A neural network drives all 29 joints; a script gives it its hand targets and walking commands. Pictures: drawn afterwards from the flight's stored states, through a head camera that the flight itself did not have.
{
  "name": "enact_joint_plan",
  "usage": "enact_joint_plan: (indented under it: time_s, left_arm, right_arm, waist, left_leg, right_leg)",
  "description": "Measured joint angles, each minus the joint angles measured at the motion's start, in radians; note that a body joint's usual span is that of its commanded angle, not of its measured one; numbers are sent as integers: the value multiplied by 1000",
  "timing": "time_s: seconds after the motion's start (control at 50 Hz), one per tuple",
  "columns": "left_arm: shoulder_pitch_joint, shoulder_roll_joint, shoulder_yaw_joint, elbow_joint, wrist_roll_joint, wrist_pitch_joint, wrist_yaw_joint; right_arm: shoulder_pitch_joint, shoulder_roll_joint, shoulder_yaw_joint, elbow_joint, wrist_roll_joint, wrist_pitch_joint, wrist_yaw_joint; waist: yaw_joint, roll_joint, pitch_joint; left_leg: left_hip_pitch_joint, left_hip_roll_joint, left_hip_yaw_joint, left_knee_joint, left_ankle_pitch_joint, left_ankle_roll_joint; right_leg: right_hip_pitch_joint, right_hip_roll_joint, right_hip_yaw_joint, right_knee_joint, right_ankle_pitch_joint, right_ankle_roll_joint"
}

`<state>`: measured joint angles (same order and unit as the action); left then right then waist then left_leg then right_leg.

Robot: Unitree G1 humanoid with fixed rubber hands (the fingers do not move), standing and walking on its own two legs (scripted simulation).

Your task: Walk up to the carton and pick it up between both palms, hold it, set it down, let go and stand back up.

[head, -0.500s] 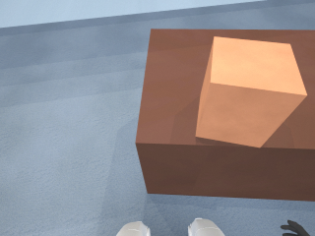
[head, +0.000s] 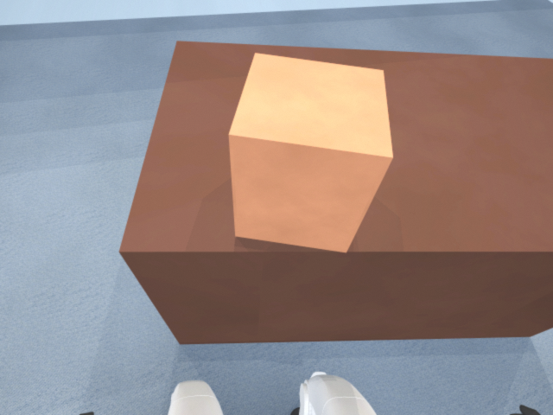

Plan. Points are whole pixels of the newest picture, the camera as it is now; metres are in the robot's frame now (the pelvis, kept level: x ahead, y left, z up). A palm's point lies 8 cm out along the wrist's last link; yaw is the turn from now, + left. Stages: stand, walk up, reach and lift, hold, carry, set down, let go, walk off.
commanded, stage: walk up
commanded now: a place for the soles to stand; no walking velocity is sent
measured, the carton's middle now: (303, 159) +0.50 -0.01 +0.05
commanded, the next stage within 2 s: none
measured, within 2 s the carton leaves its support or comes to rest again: neither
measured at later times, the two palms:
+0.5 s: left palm out of the picture +0.11 +0.27 -0.09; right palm out of the picture +0.11 -0.40 -0.03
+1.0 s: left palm (141, 374) +0.17 +0.21 -0.07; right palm out of the picture +0.12 -0.45 -0.06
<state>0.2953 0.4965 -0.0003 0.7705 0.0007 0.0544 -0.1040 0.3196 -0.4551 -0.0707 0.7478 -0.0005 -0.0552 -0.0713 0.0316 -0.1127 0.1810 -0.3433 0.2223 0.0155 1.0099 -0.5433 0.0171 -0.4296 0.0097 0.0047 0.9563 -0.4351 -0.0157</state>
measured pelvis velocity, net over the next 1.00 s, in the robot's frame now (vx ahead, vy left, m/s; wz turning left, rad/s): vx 0.08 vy -0.11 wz -0.08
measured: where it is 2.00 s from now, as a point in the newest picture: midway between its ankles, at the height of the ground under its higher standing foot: outside the picture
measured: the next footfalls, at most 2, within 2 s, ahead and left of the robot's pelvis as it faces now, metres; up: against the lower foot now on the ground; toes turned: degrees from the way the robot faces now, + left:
left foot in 0.44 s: +0.17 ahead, +0.10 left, +0.00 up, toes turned -4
right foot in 0.72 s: +0.09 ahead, -0.18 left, +0.00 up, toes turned +2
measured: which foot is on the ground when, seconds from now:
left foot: up 0.00-0.42, down 0.44-0.72, up 0.74-1.00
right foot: down 0.00-0.46, up 0.48-0.70, down 0.72-1.00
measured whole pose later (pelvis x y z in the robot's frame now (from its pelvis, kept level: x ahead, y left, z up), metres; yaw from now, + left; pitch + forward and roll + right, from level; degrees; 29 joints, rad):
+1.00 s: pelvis +0.08 -0.11 +0.02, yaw -5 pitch -2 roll +1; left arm 0.27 0.47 0.00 0.77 0.00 -0.01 0.00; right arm 0.32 -0.44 -0.07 0.75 0.00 -0.02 -0.05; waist 0.04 -0.02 0.14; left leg -0.47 -0.03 -0.10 1.02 -0.49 0.02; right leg -0.34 0.02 -0.03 0.85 -0.47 -0.06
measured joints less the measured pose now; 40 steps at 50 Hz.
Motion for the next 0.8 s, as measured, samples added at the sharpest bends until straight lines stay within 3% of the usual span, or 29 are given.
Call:
enact_joint_plan:
  time_s: [0.04, 0.08, 0.14, 0.18, 0.26, 0.38, 0.44, 0.46, 0.52, 0.58, 0.64, 0.72, 0.76, 0.8]
  left_arm:
    - [3, -5, 0, -1, 0, 0, 6]
    - [3, -6, 0, -1, 0, 0, 18]
    - [5, -6, -1, -1, 0, 0, 35]
    - [5, -6, -1, -1, 0, -5, 39]
    - [5, -6, -1, -1, 0, -12, 40]
    - [5, -6, -1, 0, 0, -12, 46]
    - [5, -7, -1, 0, 0, -12, 49]
    - [3, -7, -1, 0, 0, -12, 50]
    - [-7, -6, -1, 0, 0, -8, 52]
    - [-22, -3, -1, -1, 0, -7, 49]
    - [-26, -3, -1, -1, 0, -7, 31]
    - [-23, -3, 0, -1, 0, -14, 31]
    - [-22, -18, -1, 2, 0, -15, 43]
    - [-22, -27, 0, 1, 0, -18, 53]
  right_arm:
    - [0, 7, 0, -1, 0, 15, 0]
    - [1, 6, 0, -2, 0, 17, 0]
    - [1, 6, 0, -2, 0, 17, 0]
    - [1, 6, 0, -2, 0, 17, 0]
    - [1, 6, 0, -2, 0, 17, 0]
    - [1, 6, 0, -2, 0, 17, -2]
    - [2, 5, -1, -3, 0, 12, -9]
    - [2, 5, -1, -2, 0, 6, -14]
    - [1, 5, -1, -2, 0, 5, -22]
    - [1, 5, 0, -2, 0, 5, -30]
    - [1, 6, 0, -2, 0, 5, -29]
    - [0, 6, 0, -1, 0, 9, -17]
    - [0, 13, 0, 5, 0, 29, -14]
    - [1, 13, 0, 5, 0, 34, -11]
  waist:
    - [20, 2, 0]
    - [37, 6, -1]
    - [49, 18, -2]
    - [49, 18, -4]
    - [49, 19, -5]
    - [48, 19, -5]
    - [38, 20, -6]
    - [29, 19, -4]
    - [-3, 20, -4]
    - [-7, 18, -11]
    - [-6, 16, -21]
    - [-3, 22, -20]
    - [-5, 36, -11]
    - [2, 43, -22]
  left_leg:
    - [-54, -88, -46, 158, -35, 19]
    - [-93, -167, -48, 215, 0, 21]
    - [-112, -229, -49, 191, 51, 21]
    - [-113, -248, -50, 138, 55, 21]
    - [-112, -252, -51, 13, 55, 21]
    - [-111, -245, -51, -135, 90, 21]
    - [-73, -230, -52, -300, 217, 40]
    - [-65, -229, -51, -319, 291, 26]
    - [-51, -220, -52, -281, 271, 0]
    - [-36, -185, -52, -277, 244, 0]
    - [-41, -157, -51, -275, 237, -11]
    - [-83, -138, -67, -177, 151, 3]
    - [-107, -177, -109, -50, 61, 6]
    - [-126, -221, -111, 34, 55, 6]
  right_leg:
    - [8, 13, -5, 12, -20, -20]
    - [27, 23, -6, -36, 2, -21]
    - [62, 51, -7, -122, 44, -23]
    - [76, 65, -7, -160, 61, -47]
    - [83, 82, -7, -187, 67, -89]
    - [89, 91, -7, -202, 60, -95]
    - [88, 95, -8, -191, 51, -95]
    - [77, 94, -8, -157, 46, -88]
    - [18, 94, -9, 89, -1, -31]
    - [-11, 77, -6, 210, -9, -26]
    - [-7, 37, -6, 169, -18, -26]
    - [70, 6, -10, -117, -41, -27]
    - [73, 13, -30, -76, -36, -28]
    - [84, 13, -31, -85, -25, -28]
